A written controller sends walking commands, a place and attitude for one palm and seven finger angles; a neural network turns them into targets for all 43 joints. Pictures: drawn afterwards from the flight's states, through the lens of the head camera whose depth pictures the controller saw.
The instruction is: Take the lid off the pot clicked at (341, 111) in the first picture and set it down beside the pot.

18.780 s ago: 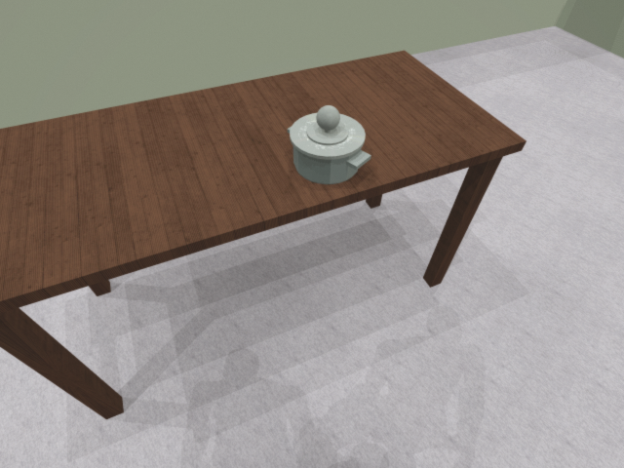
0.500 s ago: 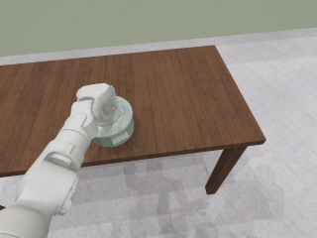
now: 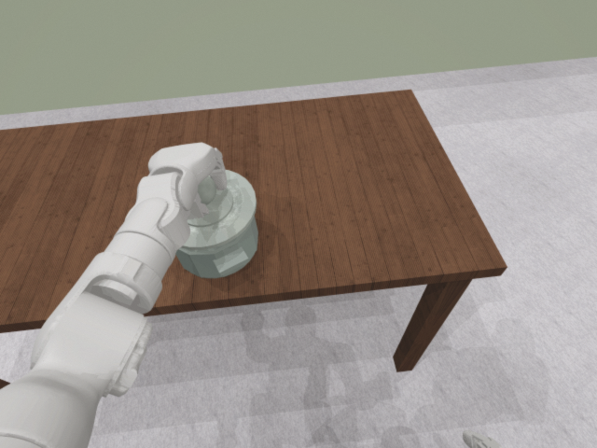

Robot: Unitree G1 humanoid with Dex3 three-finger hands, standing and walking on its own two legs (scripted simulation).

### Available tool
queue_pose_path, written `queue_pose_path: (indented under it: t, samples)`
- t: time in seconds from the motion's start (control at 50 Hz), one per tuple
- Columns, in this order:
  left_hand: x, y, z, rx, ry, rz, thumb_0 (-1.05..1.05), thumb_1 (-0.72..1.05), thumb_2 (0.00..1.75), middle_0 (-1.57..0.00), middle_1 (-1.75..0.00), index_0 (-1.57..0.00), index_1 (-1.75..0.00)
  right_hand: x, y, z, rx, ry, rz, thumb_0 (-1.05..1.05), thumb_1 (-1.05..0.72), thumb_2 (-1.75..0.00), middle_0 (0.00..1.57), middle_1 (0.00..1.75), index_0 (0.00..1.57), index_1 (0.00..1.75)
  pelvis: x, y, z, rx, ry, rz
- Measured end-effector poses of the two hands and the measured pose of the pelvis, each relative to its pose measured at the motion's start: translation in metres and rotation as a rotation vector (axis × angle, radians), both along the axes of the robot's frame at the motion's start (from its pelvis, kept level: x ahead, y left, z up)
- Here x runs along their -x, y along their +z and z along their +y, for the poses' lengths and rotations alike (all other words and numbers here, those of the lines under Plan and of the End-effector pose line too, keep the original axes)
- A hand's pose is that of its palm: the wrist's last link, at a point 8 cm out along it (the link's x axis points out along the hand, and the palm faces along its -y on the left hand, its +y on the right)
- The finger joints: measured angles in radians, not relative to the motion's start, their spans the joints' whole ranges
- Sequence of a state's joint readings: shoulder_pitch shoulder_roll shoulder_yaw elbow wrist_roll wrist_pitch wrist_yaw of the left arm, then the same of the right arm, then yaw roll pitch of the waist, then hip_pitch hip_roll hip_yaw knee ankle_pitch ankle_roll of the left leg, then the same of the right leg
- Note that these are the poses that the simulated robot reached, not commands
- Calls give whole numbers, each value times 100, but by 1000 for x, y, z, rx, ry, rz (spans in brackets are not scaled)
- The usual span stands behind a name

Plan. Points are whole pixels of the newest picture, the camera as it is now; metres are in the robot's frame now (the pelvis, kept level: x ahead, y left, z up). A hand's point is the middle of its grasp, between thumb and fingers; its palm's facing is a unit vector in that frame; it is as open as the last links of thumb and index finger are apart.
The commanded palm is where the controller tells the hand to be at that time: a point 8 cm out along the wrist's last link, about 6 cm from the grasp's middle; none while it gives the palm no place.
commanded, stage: lift the lid straight up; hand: left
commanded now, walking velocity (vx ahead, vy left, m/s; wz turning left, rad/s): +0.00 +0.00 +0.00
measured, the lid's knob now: (199, 189) +0.48 +0.14 +0.07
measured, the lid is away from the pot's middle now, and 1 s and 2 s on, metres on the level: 0.01 0.01 0.05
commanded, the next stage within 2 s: move the lid sideways beside the pot in 1.46 s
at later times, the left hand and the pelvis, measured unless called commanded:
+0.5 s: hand (188, 177) +0.46 +0.14 +0.12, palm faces -0.30 -0.07 -0.95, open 7.5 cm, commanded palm +0.46 +0.15 +0.21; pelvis +0.00 +0.00 +0.00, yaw +1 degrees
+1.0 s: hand (175, 156) +0.46 +0.15 +0.16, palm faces -0.26 -0.06 -0.96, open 7.5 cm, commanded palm +0.46 +0.15 +0.25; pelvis +0.00 +0.01 +0.00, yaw +1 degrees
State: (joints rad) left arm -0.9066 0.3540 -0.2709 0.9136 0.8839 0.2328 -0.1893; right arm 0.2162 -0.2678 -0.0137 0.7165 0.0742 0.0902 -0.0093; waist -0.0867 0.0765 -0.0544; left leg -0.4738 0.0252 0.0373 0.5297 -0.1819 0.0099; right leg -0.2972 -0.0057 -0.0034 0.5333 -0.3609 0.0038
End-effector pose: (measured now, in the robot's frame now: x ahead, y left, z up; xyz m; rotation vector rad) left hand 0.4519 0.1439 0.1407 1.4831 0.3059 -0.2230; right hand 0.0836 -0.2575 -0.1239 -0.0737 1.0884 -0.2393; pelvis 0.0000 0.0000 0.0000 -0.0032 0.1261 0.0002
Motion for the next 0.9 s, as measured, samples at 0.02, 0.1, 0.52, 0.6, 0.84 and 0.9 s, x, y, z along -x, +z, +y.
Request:
queue_pose_path:
  t: [0.02, 0.1, 0.52, 0.6, 0.84, 0.9]
  samples:
    - [0, 2, 0, -2, -4, -4, 0, 31, 67, -63, -96, -62, -95, -1, 0, 0, 1, 2, -5, 0, -90, -89, 20, 30, 20, 30, 0, 0, 0, 0, 0, -1]
    - [1, 10, -1, -2, -9, -17, 0, 31, 67, -63, -96, -62, -95, -3, 1, -1, 1, 8, -15, 0, -90, -89, 20, 30, 20, 30, 1, 0, 0, -1, 2, -7]
    - [-4, 39, 0, -10, 5, -34, 0, 31, 67, -63, -96, -63, -95, -6, 3, 4, 7, 33, -40, 1, -90, -89, 20, 30, 20, 30, 5, 1, 2, -2, 9, -18]
    - [-8, 46, 0, -10, 2, -45, 0, 31, 67, -63, -96, -63, -95, -4, 3, 5, 7, 31, -40, 1, -90, -89, 20, 30, 20, 30, 3, 2, 3, -3, 8, -16]
    - [-7, 63, 7, -16, 18, -58, 0, 31, 67, -63, -96, -63, -96, -14, 6, 7, -1, 41, -56, 1, -90, -89, 20, 30, 20, 30, 1, 2, 6, -4, 9, -26]
    - [-5, 69, 6, -16, 6, -67, 0, 31, 67, -63, -96, -63, -95, -20, 7, 9, -1, 55, -73, 1, -90, -89, 20, 30, 20, 30, 2, 2, 6, -4, 14, -30]
